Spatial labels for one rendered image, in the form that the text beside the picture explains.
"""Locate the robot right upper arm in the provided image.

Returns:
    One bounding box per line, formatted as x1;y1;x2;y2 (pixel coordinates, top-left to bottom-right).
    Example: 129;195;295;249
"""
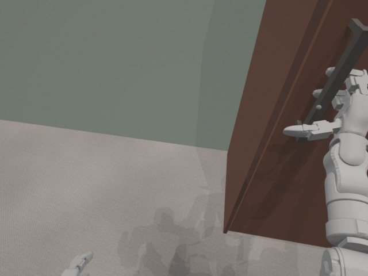
319;247;368;276

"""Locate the left robot hand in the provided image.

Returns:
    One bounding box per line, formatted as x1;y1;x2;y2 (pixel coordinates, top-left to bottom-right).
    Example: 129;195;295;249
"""
61;251;94;276

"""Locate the handle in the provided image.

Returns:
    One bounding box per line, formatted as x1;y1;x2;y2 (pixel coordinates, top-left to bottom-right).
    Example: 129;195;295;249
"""
295;18;368;143

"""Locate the robot right forearm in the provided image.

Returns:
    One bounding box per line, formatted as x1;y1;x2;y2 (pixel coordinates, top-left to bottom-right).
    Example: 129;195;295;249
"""
323;133;368;254

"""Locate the wardrobe door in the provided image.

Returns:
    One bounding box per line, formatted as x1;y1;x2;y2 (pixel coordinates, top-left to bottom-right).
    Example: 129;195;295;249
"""
229;0;368;248

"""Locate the right robot hand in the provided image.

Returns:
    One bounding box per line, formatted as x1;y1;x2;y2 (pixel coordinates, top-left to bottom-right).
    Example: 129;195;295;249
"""
283;67;368;141

